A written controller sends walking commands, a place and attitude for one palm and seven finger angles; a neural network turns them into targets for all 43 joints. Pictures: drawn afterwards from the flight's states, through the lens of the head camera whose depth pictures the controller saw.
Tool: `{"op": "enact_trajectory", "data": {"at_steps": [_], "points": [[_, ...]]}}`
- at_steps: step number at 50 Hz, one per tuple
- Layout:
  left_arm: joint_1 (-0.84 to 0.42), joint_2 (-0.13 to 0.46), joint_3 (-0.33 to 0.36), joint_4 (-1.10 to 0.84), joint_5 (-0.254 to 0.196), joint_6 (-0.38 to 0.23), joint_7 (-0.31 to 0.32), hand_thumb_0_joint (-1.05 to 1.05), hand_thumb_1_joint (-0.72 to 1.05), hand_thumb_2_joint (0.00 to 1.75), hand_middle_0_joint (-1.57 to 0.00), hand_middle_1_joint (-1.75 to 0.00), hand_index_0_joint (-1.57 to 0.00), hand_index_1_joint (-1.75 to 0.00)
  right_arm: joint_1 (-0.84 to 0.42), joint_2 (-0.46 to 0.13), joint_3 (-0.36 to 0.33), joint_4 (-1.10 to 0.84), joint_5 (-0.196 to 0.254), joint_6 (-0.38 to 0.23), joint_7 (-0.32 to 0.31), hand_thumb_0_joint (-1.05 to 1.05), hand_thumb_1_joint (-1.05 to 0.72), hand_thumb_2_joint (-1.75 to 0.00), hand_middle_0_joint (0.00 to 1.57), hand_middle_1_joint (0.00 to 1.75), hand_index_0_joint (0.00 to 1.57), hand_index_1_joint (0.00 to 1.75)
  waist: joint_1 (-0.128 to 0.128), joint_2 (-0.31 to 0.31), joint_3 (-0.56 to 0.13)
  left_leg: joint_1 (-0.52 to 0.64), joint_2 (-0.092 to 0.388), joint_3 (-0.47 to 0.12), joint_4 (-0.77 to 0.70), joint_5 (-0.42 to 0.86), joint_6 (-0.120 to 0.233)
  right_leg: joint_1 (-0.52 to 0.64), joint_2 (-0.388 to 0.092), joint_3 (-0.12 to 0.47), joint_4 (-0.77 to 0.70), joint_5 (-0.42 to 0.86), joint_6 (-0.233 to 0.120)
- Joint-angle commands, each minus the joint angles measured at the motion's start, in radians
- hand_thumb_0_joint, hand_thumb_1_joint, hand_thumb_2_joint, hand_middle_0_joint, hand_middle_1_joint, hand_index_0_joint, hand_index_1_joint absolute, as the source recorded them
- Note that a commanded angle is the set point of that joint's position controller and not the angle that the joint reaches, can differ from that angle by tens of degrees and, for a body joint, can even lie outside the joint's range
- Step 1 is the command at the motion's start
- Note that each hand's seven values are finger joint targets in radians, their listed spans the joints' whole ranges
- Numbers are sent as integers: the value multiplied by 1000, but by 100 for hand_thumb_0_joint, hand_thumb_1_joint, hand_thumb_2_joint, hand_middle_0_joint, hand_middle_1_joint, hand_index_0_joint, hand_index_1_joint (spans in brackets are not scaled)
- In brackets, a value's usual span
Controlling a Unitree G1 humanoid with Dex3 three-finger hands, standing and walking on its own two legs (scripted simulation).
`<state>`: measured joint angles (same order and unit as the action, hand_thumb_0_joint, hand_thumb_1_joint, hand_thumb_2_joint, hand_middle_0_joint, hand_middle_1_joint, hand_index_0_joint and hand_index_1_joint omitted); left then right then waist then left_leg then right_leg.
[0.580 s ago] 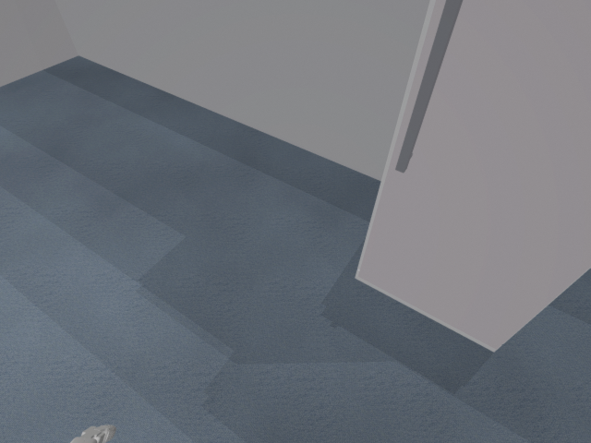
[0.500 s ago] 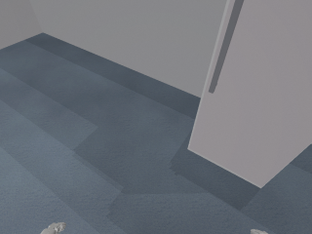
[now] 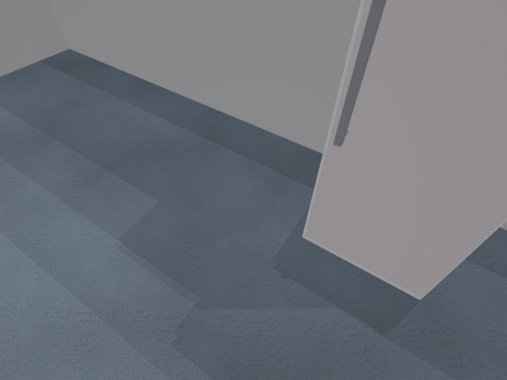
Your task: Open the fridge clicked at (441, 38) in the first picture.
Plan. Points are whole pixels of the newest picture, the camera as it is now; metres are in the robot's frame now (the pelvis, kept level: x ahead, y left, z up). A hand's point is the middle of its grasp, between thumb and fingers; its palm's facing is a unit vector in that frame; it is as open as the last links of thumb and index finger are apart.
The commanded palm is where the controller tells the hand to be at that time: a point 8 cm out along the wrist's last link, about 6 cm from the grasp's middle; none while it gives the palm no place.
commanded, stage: stand and wait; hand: left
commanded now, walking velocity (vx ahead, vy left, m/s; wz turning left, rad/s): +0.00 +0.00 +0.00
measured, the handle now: (360, 74) +0.77 -0.20 +0.11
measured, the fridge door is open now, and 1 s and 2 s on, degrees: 0 0 0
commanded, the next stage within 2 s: look at it before walking up in 0.28 s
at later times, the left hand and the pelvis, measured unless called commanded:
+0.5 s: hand out of the picture +0.08 +0.23 -0.15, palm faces -0.03 -0.94 -0.33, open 7.4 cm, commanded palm none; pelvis -0.01 -0.01 +0.00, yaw +0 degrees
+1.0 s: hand out of the picture +0.07 +0.24 -0.15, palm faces -0.02 -0.94 -0.33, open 7.4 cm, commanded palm none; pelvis +0.00 -0.01 +0.00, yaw -1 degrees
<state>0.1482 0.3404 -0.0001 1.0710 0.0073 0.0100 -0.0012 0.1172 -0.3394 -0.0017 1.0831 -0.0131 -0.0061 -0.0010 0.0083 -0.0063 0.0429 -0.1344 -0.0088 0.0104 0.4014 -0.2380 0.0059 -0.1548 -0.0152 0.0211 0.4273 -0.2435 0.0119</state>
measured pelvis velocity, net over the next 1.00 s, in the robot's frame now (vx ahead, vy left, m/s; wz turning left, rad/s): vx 0.00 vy -0.01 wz -0.01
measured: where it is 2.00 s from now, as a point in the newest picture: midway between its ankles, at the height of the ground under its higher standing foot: outside the picture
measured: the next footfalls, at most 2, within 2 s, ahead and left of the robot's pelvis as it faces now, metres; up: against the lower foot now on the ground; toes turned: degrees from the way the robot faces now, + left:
left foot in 1.82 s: +0.03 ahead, +0.12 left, +0.00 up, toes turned -22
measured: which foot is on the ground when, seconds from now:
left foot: down 0.00-1.00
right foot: down 0.00-1.00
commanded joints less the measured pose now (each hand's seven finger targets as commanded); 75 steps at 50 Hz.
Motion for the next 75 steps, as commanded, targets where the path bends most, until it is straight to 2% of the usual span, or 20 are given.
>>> {"op": "enact_trajectory", "data": {"at_steps": [1, 17, 32, 49, 50, 53, 57, 60, 61, 62, 63, 64, 65, 66, 67, 68, 69, 70, 72, 75], "points": [[-66, 211, 37, -70, 4, -34, 14, 0, 90, 90, -20, -30, -20, -30, -65, -205, -39, -67, 4, -27, -13, 0, -90, -90, 20, 30, 20, 30, -7, -3, -86, 2, 121, -96, -70, 154, 29, 17, -103, 88, -66, 174, -47], [-78, 210, 36, -55, 5, -35, 13, 0, 90, 90, -20, -30, -20, -30, -57, -203, -36, -39, 2, -29, -11, 0, -90, -90, 20, 30, 20, 30, -7, 0, -60, -1, 125, -92, -98, 114, 21, -9, -100, 104, -95, 124, -47], [-72, 209, 39, -55, 3, -41, 14, 0, 90, 90, -20, -30, -20, -30, -51, -201, -36, -36, 3, -32, -13, 0, -90, -90, 20, 30, 20, 30, -8, 2, -96, 33, 132, -83, -87, 192, 16, 22, -105, 100, -89, 230, -49], [-71, 213, 39, -49, 4, -39, 12, 0, 90, 90, -20, -30, -20, -30, -54, -206, -37, -32, 4, -29, -15, 0, -90, -90, 20, 30, 20, 30, -8, 4, -64, 40, 135, -79, -99, 170, 13, 5, -100, 110, -110, 215, -49], [-71, 207, 42, -56, 5, -34, 11, 0, 90, 90, -20, -30, -20, -30, -47, -201, -39, -37, 2, -28, -17, 0, -90, -90, 20, 30, 20, 30, -11, 4, -61, 46, 138, -69, -85, 176, 12, -11, -95, 119, -97, 236, -51], [-4, 103, 30, -63, 4, 0, 17, 0, 90, 90, -20, -30, -20, -30, 22, -86, -28, -46, 1, -5, -23, 0, -90, -90, 20, 30, 20, 30, -16, -5, -71, 44, 143, -13, -17, 173, -9, -54, -90, 140, -34, 296, -41], [17, 100, 48, -123, 11, 23, 10, 0, 90, 90, -20, -30, -20, -30, 39, -104, -56, -106, -1, 12, -30, 0, -90, -90, 20, 30, 20, 30, -17, 33, -63, 22, 184, -12, 14, 127, 11, -144, -47, 140, 76, 270, -39], [39, 76, 57, -161, 12, 29, 2, 0, 90, 90, -20, -30, -20, -30, 21, -119, -76, -149, -2, 16, -32, 0, -90, -90, 20, 30, 20, 30, -10, 97, -59, 0, 254, -44, 3, 109, 50, -209, 3, 100, 220, 191, -26], [49, 62, 59, -168, 13, 31, 0, 0, 90, 90, -20, -30, -20, -30, 16, -122, -84, -161, -2, 14, -31, 0, -90, -90, 20, 30, 20, 30, -3, 132, -70, -7, 300, -65, -8, 154, 79, -218, 18, 66, 305, 94, -19], [56, 45, 63, -181, 13, 34, -3, 0, 90, 90, -20, -30, -20, -30, 11, -122, -88, -170, -4, 10, -31, 0, -90, -90, 20, 30, 20, 30, 0, 177, -62, -12, 348, -79, -23, 224, 114, -242, 28, 20, 388, -111, -7], [65, 33, 68, -188, 13, 38, -5, 0, 90, 90, -20, -30, -20, -30, -2, -119, -92, -183, -6, 8, -29, 0, -90, -90, 20, 30, 20, 30, 6, 209, -49, -46, 385, -67, -26, 260, 141, -233, 10, -10, 440, -217, -1], [93, 26, 74, -192, 12, 37, -8, 0, 90, 90, -20, -30, -20, -30, -29, -113, -93, -196, -8, 8, -30, 0, -90, -90, 20, 30, 20, 30, 27, 195, -48, -87, 388, -40, 15, 285, 137, -181, -20, -1, 412, -228, -6], [146, 20, 79, -184, 13, 33, -11, 0, 90, 90, -20, -30, -20, -30, -54, -109, -95, -208, -10, 11, -29, 0, -90, -90, 20, 30, 20, 30, 57, 160, -48, -123, 358, 13, 101, 273, 102, -114, -23, -14, 318, -155, -8], [208, 41, 87, -169, 20, 22, -11, 0, 90, 90, -20, -30, -20, -30, -61, -99, -96, -216, -7, 18, -26, 0, -90, -90, 20, 30, 20, 30, 86, 40, -62, -183, 284, 81, 278, 184, 39, -29, -33, 10, 142, 44, -18], [232, 149, 109, -176, 35, 3, 4, 0, 90, 90, -20, -30, -20, -30, -18, -14, -84, -240, 1, 26, -20, 0, -90, -90, 20, 30, 20, 30, 75, -331, -48, -400, 101, 177, 582, -212, -57, 35, -262, 415, -67, 297, -91], [257, 154, 104, -180, 15, 5, 15, 0, 90, 90, -20, -30, -20, -30, -51, -13, -79, -259, 3, 32, -25, 0, -90, -90, 20, 30, 20, 30, 86, -296, -43, -419, 39, 21, 706, -371, -58, -49, -336, 567, -159, 367, -173], [208, 144, 108, -193, 15, 8, 21, 0, 90, 90, -20, -30, -20, -30, -57, -8, -82, -248, 6, 36, -25, 0, -90, -90, 20, 30, 20, 30, 63, -236, -27, -427, 58, -53, 768, -320, -49, -87, -310, 570, -180, 189, -198], [139, 113, 102, -210, 14, 9, 21, 0, 90, 90, -20, -30, -20, -30, -42, -17, -86, -234, 4, 34, -22, 0, -90, -90, 20, 30, 20, 30, 30, -166, -2, -437, 72, -70, 790, -232, -49, -101, -265, 507, -166, 96, -202], [90, 75, 96, -231, 12, 2, 22, 0, 90, 90, -20, -30, -20, -30, 11, -3, -84, -206, -3, 30, -18, 0, -90, -90, 20, 30, 20, 30, -1, -84, -61, -396, 83, -49, 754, -137, -61, -71, -207, 393, -130, 134, -187], [137, 58, 99, -214, 12, -2, 20, 0, 90, 90, -20, -30, -20, -30, 13, 14, -81, -199, -4, 31, -23, 0, -90, -90, 20, 30, 20, 30, 17, -91, -107, -391, 64, -36, 689, -126, -70, -8, -175, 368, -105, 208, -183]]}}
